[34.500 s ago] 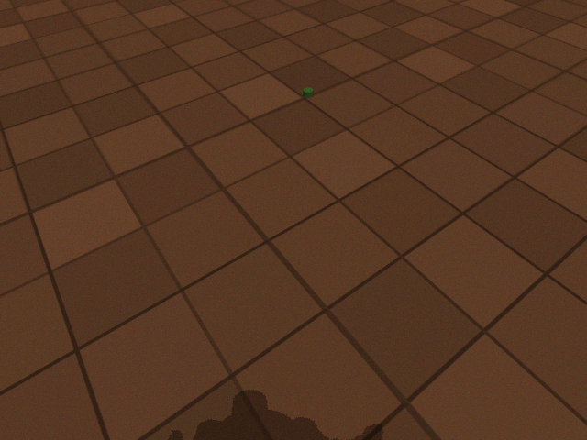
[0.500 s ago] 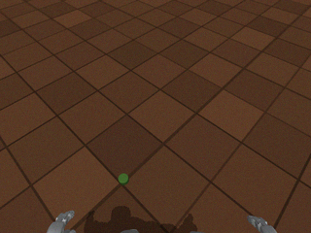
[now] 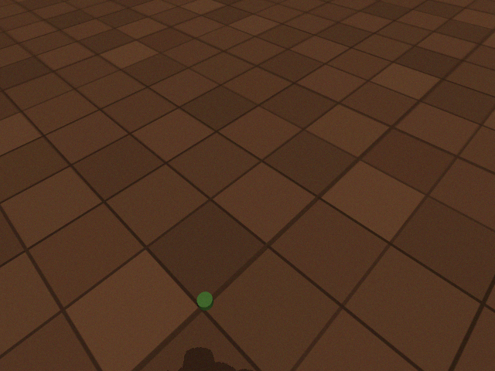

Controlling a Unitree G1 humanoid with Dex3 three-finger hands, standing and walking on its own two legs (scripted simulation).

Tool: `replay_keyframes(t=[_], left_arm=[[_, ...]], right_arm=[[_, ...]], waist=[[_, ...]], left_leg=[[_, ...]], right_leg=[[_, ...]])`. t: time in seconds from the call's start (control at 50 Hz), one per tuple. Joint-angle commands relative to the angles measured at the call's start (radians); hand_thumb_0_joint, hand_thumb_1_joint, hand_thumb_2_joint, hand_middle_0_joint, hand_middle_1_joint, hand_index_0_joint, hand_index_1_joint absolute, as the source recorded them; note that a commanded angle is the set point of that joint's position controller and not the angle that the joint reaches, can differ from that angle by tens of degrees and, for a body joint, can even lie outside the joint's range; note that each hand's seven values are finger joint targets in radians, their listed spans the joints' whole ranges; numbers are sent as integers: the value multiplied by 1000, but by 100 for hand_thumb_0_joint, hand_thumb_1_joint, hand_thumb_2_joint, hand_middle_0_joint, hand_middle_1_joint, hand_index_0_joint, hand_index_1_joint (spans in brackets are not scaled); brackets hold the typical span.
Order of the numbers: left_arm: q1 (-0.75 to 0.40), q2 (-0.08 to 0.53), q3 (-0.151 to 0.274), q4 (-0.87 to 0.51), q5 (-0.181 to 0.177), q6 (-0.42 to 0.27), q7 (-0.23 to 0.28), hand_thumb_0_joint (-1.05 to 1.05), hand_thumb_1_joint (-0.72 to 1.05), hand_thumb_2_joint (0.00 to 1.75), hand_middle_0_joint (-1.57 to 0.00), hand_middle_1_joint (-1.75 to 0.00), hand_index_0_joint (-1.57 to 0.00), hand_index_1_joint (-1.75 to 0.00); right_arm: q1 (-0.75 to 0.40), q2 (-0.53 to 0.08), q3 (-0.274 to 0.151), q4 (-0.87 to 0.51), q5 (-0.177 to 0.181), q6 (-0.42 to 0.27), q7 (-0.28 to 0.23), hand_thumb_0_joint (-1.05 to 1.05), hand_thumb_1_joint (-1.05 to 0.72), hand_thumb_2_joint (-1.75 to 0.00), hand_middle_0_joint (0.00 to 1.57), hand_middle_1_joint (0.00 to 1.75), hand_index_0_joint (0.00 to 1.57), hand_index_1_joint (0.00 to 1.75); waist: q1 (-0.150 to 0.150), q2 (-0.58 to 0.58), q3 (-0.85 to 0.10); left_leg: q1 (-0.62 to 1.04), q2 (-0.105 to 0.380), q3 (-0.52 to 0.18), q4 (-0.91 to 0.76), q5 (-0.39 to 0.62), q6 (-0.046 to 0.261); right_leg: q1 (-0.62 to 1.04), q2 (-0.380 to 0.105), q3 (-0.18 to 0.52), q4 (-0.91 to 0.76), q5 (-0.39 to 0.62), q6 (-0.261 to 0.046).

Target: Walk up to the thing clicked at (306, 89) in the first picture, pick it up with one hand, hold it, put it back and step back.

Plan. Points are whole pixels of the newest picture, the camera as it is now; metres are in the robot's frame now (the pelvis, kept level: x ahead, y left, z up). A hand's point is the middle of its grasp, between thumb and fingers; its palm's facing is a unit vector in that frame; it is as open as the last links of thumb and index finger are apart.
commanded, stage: stand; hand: left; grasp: from above
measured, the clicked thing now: (205, 301) +0.51 +0.22 -0.76
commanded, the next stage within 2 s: step back in 1.76 s
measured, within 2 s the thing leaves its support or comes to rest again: neither
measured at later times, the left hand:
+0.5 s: hand out of the picture +0.07 +0.23 -0.16, palm faces +0.02 -0.94 -0.34, open 7.3 cm
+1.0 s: hand out of the picture +0.09 +0.24 -0.15, palm faces +0.02 -0.94 -0.34, open 7.3 cm
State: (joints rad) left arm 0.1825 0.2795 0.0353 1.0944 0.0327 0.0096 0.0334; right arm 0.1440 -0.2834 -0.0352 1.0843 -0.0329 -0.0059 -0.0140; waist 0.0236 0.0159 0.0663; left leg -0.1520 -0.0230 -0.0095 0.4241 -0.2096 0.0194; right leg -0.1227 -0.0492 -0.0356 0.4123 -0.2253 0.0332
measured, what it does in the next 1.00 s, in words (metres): stands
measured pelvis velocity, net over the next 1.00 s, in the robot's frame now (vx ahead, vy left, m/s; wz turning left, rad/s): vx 0.01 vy -0.01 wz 0.00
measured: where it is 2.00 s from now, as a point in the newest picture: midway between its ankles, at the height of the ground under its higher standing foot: outside the picture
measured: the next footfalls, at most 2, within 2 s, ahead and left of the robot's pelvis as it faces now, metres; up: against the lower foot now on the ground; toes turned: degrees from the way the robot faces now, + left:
none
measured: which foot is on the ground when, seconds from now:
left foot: down 0.00-1.00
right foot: down 0.00-1.00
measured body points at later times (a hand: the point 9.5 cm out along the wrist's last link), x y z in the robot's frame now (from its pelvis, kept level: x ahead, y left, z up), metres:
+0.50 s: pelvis +0.01 -0.01 +0.00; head +0.02 -0.01 +0.45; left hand +0.07 +0.28 -0.13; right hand +0.07 -0.29 -0.14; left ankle +0.02 +0.11 -0.74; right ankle +0.00 -0.14 -0.74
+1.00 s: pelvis +0.01 -0.01 +0.01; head +0.02 -0.01 +0.46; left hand +0.09 +0.28 -0.13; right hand +0.09 -0.30 -0.13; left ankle +0.02 +0.11 -0.74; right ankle +0.00 -0.14 -0.74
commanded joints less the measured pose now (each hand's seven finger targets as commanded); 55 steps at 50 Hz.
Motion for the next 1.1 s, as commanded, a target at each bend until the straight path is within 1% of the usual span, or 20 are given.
replay_keyframes(t=[0.0,0.08,0.14,0.2,0.26,0.28,0.38,0.5,0.58,0.66,0.68,0.72,0.74,0.76,0.78,0.84,0.86,0.94,1.0,1.08], left_arm=[[-43,195,31,-37,-1,-28,9,0,90,90,-20,-30,-20,-30],[-40,195,28,-13,-2,-24,5,0,90,90,-20,-30,-20,-30],[-49,203,29,-5,-2,-25,4,0,90,90,-20,-30,-20,-30],[-67,206,28,-1,-5,-30,4,0,90,90,-20,-30,-20,-30],[-68,206,26,5,-8,-32,3,0,90,90,-20,-30,-20,-30],[-78,218,29,4,-9,-32,2,0,90,90,-20,-30,-20,-30],[-92,217,26,13,-11,-28,0,0,90,90,-20,-30,-20,-30],[-103,223,27,18,-14,-30,-1,0,90,90,-20,-30,-20,-30],[-109,225,27,16,-13,-30,-5,0,90,90,-20,-30,-20,-30],[-115,229,29,19,-14,-30,-5,0,90,90,-20,-30,-20,-30],[-108,227,28,19,-15,-29,-6,0,90,90,-20,-30,-20,-30],[-120,225,27,15,-15,-32,-6,0,90,90,-20,-30,-20,-30],[-126,231,30,13,-14,-32,-5,0,90,90,-20,-30,-20,-30],[-118,226,28,14,-16,-32,-7,0,90,90,-20,-30,-20,-30],[-114,226,27,14,-15,-33,-7,0,90,90,-20,-30,-20,-30],[-134,234,28,11,-15,-33,-8,0,90,90,-20,-30,-20,-30],[-131,233,29,8,-15,-32,-8,0,90,90,-20,-30,-20,-30],[-126,236,27,9,-16,-33,-9,0,90,90,-20,-30,-20,-30],[-130,238,27,11,-16,-33,-10,0,90,90,-20,-30,-20,-30],[-130,240,27,8,-18,-33,-12,0,90,90,-20,-30,-20,-30]], right_arm=[[-39,-187,-31,-38,7,-21,-17,0,-90,-90,20,30,20,30],[-55,-202,-30,-28,7,-16,-15,0,-90,-90,20,30,20,30],[-56,-206,-29,-20,9,-18,-14,0,-90,-90,20,30,20,30],[-51,-203,-24,-13,9,-22,-13,0,-90,-90,20,30,20,30],[-58,-210,-21,-7,11,-24,-13,0,-90,-90,20,30,20,30],[-46,-208,-19,-2,11,-24,-13,0,-90,-90,20,30,20,30],[-60,-219,-15,5,12,-21,-14,0,-90,-90,20,30,20,30],[-58,-216,-10,13,12,-24,-15,0,-90,-90,20,30,20,30],[-66,-223,-9,10,15,-25,-13,0,-90,-90,20,30,20,30],[-61,-222,-6,15,14,-24,-15,0,-90,-90,20,30,20,30],[-59,-230,-8,15,16,-26,-15,0,-90,-90,20,30,20,30],[-70,-230,-8,10,16,-26,-13,0,-90,-90,20,30,20,30],[-67,-236,-10,10,14,-27,-15,0,-90,-90,20,30,20,30],[-74,-235,-9,10,15,-28,-14,0,-90,-90,20,30,20,30],[-72,-237,-9,8,16,-29,-14,0,-90,-90,20,30,20,30],[-67,-233,-6,9,16,-27,-13,0,-90,-90,20,30,20,30],[-78,-242,-10,7,15,-25,-14,0,-90,-90,20,30,20,30],[-74,-239,-8,9,17,-27,-11,0,-90,-90,20,30,20,30],[-70,-240,-7,12,16,-26,-11,0,-90,-90,20,30,20,30],[-74,-241,-8,10,16,-29,-9,0,-90,-90,20,30,20,30]], waist=[[-8,-8,-42],[-4,6,-16],[-4,-8,-35],[-10,-18,-51],[-10,-12,-67],[-14,-20,-76],[-13,-9,-61],[-12,-11,-79],[-12,-15,-70],[-14,-13,-77],[-12,-11,-78],[-14,-16,-76],[-16,-17,-92],[-9,-18,-97],[-13,-17,-103],[-22,-22,-87],[-15,-14,-96],[-15,-8,-92],[-20,-7,-86],[-18,-15,-91]], left_leg=[[-7,112,-118,-122,68,7],[-33,117,-135,-160,-29,8],[-11,120,-129,-157,11,7],[8,120,-117,-141,92,5],[33,125,-113,-128,133,11],[29,125,-110,-133,148,8],[17,125,-109,-145,112,3],[40,132,-100,-135,197,4],[28,130,-104,-148,173,0],[36,135,-101,-142,210,2],[38,133,-101,-143,195,3],[39,136,-101,-141,212,1],[43,141,-98,-132,229,8],[57,142,-102,-132,252,6],[59,141,-99,-129,259,7],[46,137,-97,-141,210,1],[52,143,-99,-135,216,6],[49,143,-100,-141,243,0],[37,139,-93,-140,201,1],[43,142,-97,-147,204,3]], right_leg=[[11,-69,78,-101,72,-36],[4,-61,66,-107,28,-36],[9,-70,73,-113,43,-39],[24,-80,83,-124,82,-41],[30,-82,81,-127,115,-39],[42,-84,83,-124,133,-39],[39,-79,81,-134,103,-40],[57,-86,84,-129,155,-43],[54,-80,77,-135,135,-39],[64,-86,81,-133,165,-42],[62,-85,80,-138,158,-41],[60,-85,79,-139,158,-39],[72,-91,84,-136,185,-43],[70,-88,78,-134,193,-41],[73,-89,79,-137,206,-39],[65,-86,81,-146,165,-39],[66,-88,79,-141,172,-42],[71,-87,77,-141,180,-42],[73,-92,85,-149,171,-43],[71,-89,80,-148,157,-46]])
